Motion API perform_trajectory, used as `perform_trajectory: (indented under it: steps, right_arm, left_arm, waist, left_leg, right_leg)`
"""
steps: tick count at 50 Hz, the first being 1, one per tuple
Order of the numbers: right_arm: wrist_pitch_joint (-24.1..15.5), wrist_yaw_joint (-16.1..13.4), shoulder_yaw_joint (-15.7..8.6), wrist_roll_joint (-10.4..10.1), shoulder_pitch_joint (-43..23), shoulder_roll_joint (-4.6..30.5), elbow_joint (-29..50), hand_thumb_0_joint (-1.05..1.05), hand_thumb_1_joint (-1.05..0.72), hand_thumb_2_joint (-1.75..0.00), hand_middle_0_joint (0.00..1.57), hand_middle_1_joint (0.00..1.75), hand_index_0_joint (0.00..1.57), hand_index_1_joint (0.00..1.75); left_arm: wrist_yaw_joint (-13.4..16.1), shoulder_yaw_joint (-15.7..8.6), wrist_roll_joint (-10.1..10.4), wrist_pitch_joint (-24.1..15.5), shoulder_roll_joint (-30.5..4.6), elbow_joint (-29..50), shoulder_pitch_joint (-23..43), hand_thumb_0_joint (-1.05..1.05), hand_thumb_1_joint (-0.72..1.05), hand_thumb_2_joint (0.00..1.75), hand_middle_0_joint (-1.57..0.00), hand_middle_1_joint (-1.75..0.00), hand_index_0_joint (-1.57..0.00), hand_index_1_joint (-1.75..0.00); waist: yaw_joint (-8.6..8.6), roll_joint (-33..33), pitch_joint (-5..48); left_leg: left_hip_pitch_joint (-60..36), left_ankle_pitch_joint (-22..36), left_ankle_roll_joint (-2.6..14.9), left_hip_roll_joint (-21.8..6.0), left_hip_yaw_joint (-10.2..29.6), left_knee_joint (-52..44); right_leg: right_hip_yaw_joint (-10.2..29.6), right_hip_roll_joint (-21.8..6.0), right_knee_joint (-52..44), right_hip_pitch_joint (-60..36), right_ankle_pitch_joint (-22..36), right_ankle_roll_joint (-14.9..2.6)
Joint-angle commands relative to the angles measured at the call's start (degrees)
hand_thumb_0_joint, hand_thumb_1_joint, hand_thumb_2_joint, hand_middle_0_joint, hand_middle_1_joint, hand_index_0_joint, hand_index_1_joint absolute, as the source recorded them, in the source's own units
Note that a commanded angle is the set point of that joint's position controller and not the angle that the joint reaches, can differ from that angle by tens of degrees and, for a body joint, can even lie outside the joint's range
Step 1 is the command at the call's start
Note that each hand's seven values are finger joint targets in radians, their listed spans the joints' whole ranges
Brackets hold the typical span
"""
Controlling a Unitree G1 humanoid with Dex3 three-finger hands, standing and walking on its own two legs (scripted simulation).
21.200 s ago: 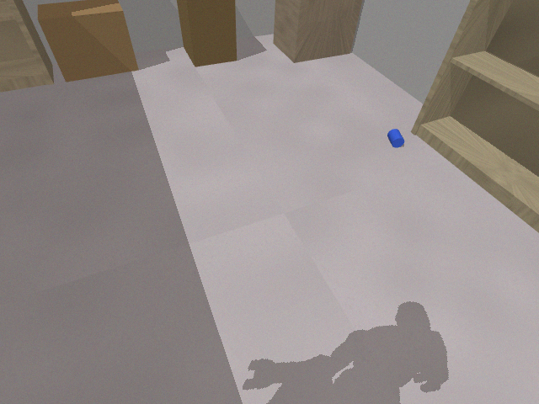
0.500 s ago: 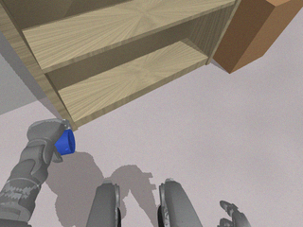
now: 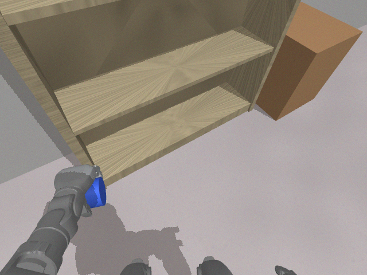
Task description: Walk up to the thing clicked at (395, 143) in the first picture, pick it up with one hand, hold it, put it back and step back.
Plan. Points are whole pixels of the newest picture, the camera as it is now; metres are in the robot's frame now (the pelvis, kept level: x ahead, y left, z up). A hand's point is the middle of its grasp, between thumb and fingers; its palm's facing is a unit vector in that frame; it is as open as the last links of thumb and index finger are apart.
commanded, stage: lift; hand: left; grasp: from above
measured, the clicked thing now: (83, 194) +0.34 +0.23 -0.10
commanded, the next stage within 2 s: hold in 0.16 s
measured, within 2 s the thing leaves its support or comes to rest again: neither
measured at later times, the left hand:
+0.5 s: hand (77, 179) +0.35 +0.23 -0.03, palm faces -0.43 -0.09 -0.90, open 10.1 cm
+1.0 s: hand (74, 183) +0.33 +0.22 +0.00, palm faces -0.45 -0.08 -0.89, open 10.1 cm
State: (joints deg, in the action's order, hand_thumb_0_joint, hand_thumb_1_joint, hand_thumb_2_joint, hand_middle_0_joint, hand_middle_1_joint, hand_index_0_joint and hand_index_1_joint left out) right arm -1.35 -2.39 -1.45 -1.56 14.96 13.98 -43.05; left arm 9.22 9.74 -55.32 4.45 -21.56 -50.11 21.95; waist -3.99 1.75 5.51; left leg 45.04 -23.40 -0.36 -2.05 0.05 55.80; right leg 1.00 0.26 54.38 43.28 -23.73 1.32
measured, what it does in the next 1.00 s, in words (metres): rises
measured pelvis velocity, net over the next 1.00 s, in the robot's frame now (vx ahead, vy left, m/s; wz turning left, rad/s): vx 0.03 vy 0.00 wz -0.01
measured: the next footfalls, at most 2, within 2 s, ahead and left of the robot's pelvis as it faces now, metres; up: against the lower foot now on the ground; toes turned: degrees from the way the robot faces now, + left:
none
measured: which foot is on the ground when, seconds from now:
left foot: down 0.00-1.00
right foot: down 0.00-1.00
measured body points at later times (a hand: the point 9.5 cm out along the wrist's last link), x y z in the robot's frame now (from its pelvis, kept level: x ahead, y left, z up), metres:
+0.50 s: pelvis +0.03 +0.00 +0.04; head +0.07 -0.01 +0.49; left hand +0.37 +0.23 +0.02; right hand +0.13 -0.27 -0.08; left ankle +0.04 +0.12 -0.68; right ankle +0.03 -0.14 -0.68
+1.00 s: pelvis +0.03 +0.00 +0.05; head +0.04 -0.02 +0.50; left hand +0.35 +0.22 +0.05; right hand +0.14 -0.27 -0.07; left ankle +0.04 +0.12 -0.68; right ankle +0.03 -0.14 -0.68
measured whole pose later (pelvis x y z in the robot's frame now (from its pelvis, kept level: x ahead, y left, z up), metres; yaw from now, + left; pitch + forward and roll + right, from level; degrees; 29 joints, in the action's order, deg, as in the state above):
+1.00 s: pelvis +0.03 +0.00 +0.05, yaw +0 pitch +3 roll +0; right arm 2.5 -0.9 -2.5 -2.4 13.5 15.1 -39.7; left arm 2.0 12.3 -56.2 4.5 -20.9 -42.8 16.8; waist -1.2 2.2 1.8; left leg 20.2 -15.7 -0.3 -1.2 -1.6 32.7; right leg 2.2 -0.7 32.7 19.6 -16.4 1.3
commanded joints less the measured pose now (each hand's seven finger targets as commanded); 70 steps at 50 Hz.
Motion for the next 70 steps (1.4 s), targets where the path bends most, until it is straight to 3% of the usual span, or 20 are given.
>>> perform_trajectory:
  steps: [1,16,19,23,26,28,30,33,36,40,43,44,48,49,53,58,70]
  right_arm:
    - [-1.6,-0.7,-3.2,-0.3,1.3,8.2,6.0,0.00,-0.89,-0.90,0.20,0.30,0.20,0.30]
    - [-0.7,-0.3,-4.1,-0.5,1.3,9.0,6.0,0.00,-0.88,-0.89,0.20,0.30,0.20,0.30]
    - [-0.5,-0.1,-4.3,-0.5,0.9,8.9,6.0,0.00,-0.88,-0.89,0.20,0.30,0.20,0.30]
    - [-0.2,0.3,-4.5,-0.7,0.1,9.3,7.2,0.00,-0.89,-0.89,0.20,0.30,0.20,0.30]
    - [-0.1,0.4,-4.3,-0.7,-0.4,9.0,7.4,0.00,-0.88,-0.89,0.20,0.30,0.20,0.30]
    - [0.1,0.5,-4.5,-0.7,-0.6,9.3,7.8,0.00,-0.88,-0.89,0.20,0.30,0.20,0.30]
    - [0.4,0.6,-4.5,-0.7,-0.3,9.3,8.1,0.00,-0.88,-0.89,0.20,0.30,0.20,0.30]
    - [0.8,0.7,-4.3,-0.7,-0.5,9.3,8.3,0.00,-0.88,-0.89,0.20,0.30,0.20,0.30]
    - [1.2,0.8,-4.4,-0.8,-1.1,9.1,8.8,0.00,-0.88,-0.89,0.20,0.30,0.20,0.30]
    - [1.7,0.9,-3.9,-0.8,-2.5,8.9,9.6,0.00,-0.88,-0.89,0.20,0.30,0.20,0.30]
    - [1.8,0.8,-4.0,-1.0,-3.5,9.1,10.2,0.00,-0.88,-0.89,0.20,0.30,0.20,0.30]
    - [1.8,0.9,-3.8,-1.0,-3.5,8.9,10.3,0.00,-0.88,-0.90,0.20,0.30,0.20,0.30]
    - [1.8,0.8,-3.7,-1.1,-4.2,8.8,10.8,0.00,-0.89,-0.90,0.20,0.30,0.20,0.30]
    - [1.8,0.7,-3.8,-1.2,-4.4,9.1,10.8,0.00,-0.89,-0.90,0.20,0.30,0.20,0.30]
    - [1.7,0.5,-3.4,-1.1,-4.7,8.9,10.5,0.00,-0.89,-0.90,0.20,0.30,0.20,0.30]
    - [1.5,0.4,-3.2,-1.2,-6.0,8.9,10.7,0.00,-0.89,-0.90,0.20,0.30,0.20,0.30]
    - [1.4,0.0,-2.7,-1.5,-8.1,8.4,11.6,0.00,-0.90,-0.90,0.20,0.30,0.20,0.30]
  left_arm:
    - [1.7,-3.4,-0.1,0.5,-11.8,9.4,16.7,0.00,0.73,0.69,-1.12,-0.52,-1.11,-0.53]
    - [1.9,-3.6,-1.4,0.2,-11.9,12.4,17.4,0.00,0.74,0.65,-1.09,-0.53,-1.10,-0.52]
    - [1.0,-2.3,-1.8,0.2,-10.4,11.9,17.2,0.00,0.72,0.64,-1.10,-0.49,-1.10,-0.49]
    - [-0.3,-2.9,-1.2,-0.1,-11.3,12.6,15.6,0.00,0.72,0.67,-1.10,-0.51,-1.10,-0.52]
    - [-0.9,-1.6,-1.3,0.2,-9.3,13.8,15.3,0.00,0.74,0.66,-1.11,-0.51,-1.11,-0.52]
    - [-1.2,-3.0,-1.2,0.3,-11.5,14.7,15.4,0.00,0.76,0.68,-1.14,-0.49,-1.13,-0.50]
    - [-1.7,-2.7,-1.2,0.2,-11.5,15.6,16.2,0.00,0.76,0.70,-1.13,-0.51,-1.12,-0.52]
    - [-2.2,-2.1,-1.9,0.2,-10.7,14.7,15.4,0.00,0.75,0.70,-1.13,-0.50,-1.12,-0.51]
    - [-2.6,-3.1,-2.2,0.2,-11.8,16.5,15.6,0.00,0.76,0.68,-1.13,-0.50,-1.12,-0.51]
    - [-3.2,-2.4,-2.1,0.4,-11.1,16.3,15.4,0.00,0.79,0.69,-1.15,-0.52,-1.14,-0.53]
    - [-3.5,-3.0,-1.7,0.5,-11.8,17.2,14.7,0.00,0.79,0.70,-1.16,-0.51,-1.15,-0.52]
    - [-4.0,-2.0,-1.7,0.5,-10.4,16.8,14.3,0.00,0.80,0.69,-1.16,-0.51,-1.16,-0.52]
    - [-5.0,-1.8,-1.6,0.0,-10.6,19.5,14.7,0.00,0.77,0.68,-1.14,-0.51,-1.14,-0.52]
    - [-4.9,-2.6,-1.6,-0.1,-11.7,19.8,14.5,0.00,0.76,0.70,-1.14,-0.52,-1.13,-0.53]
    - [-4.6,-1.9,-1.6,-0.2,-10.6,20.1,15.1,0.00,0.78,0.70,-1.13,-0.55,-1.13,-0.55]
    - [-4.4,-2.5,-1.1,-0.2,-11.6,19.9,15.0,0.00,0.76,0.69,-1.12,-0.55,-1.12,-0.55]
    - [-6.2,-2.3,-1.0,-0.6,-11.7,24.0,14.8,0.00,0.75,0.70,-1.12,-0.55,-1.12,-0.55]
  waist:
    - [0.60,0.0,17.4]
    - [1.04,1.8,16.8]
    - [0.81,1.0,15.7]
    - [2.04,1.3,14.7]
    - [1.60,0.5,14.9]
    - [2.29,-0.1,15.7]
    - [1.95,-0.5,16.0]
    - [1.54,-0.9,14.1]
    - [2.87,0.7,14.4]
    - [2.44,0.1,11.7]
    - [3.05,0.8,10.7]
    - [2.57,-0.3,10.3]
    - [3.00,-0.6,11.1]
    - [3.33,-0.4,11.8]
    - [2.49,-0.9,10.6]
    - [3.45,0.2,9.1]
    - [3.80,-0.3,9.7]
  left_leg:
    - [-15.7,10.9,0.76,2.4,-0.1,-11.0]
    - [-27.0,21.5,0.02,2.3,-0.6,-18.2]
    - [-28.4,22.6,0.10,2.3,-0.7,-19.0]
    - [-29.5,22.4,-0.11,2.4,-0.9,-20.8]
    - [-30.1,24.7,0.17,2.5,-1.1,-20.8]
    - [-30.5,27.0,0.50,2.7,-1.6,-20.6]
    - [-31.3,28.3,0.72,2.6,-1.9,-20.9]
    - [-31.5,27.5,0.81,2.7,-1.8,-21.9]
    - [-32.4,27.1,0.68,2.6,-1.9,-23.1]
    - [-31.5,23.5,0.86,2.8,-2.1,-24.5]
    - [-32.0,20.5,0.67,2.7,-2.0,-26.2]
    - [-31.8,20.2,0.88,2.6,-1.9,-26.3]
    - [-32.8,20.7,1.03,2.6,-1.8,-26.9]
    - [-33.6,20.5,0.90,2.5,-1.8,-27.2]
    - [-34.1,19.5,0.91,2.4,-1.8,-27.8]
    - [-33.7,16.0,0.69,2.4,-1.7,-29.2]
    - [-36.1,16.9,0.84,2.4,-1.9,-30.3]
  right_leg:
    - [-0.5,1.9,-12.0,-11.2,11.7,-1.52]
    - [-0.9,2.0,-17.9,-19.0,20.1,-1.69]
    - [-0.9,2.0,-19.0,-19.4,21.0,-1.69]
    - [-1.2,2.0,-20.3,-21.4,20.3,-1.85]
    - [-0.7,2.0,-20.7,-22.9,23.1,-1.59]
    - [-0.6,1.8,-21.0,-24.9,26.0,-1.30]
    - [-0.5,1.8,-21.5,-25.7,27.7,-1.16]
    - [-0.5,1.7,-22.4,-25.8,27.0,-1.14]
    - [-0.5,1.8,-23.0,-26.4,25.8,-1.47]
    - [-0.4,1.6,-24.8,-27.1,23.2,-1.30]
    - [-0.5,1.7,-25.9,-26.9,19.7,-1.57]
    - [-0.5,1.7,-26.0,-26.8,19.5,-1.46]
    - [-0.5,1.6,-26.5,-28.0,19.9,-1.43]
    - [-0.5,1.6,-26.6,-28.3,19.4,-1.54]
    - [-0.5,1.7,-27.3,-27.5,18.6,-1.47]
    - [-0.4,1.5,-28.5,-27.6,15.1,-1.57]
    - [-0.5,1.3,-29.6,-29.0,15.4,-1.50]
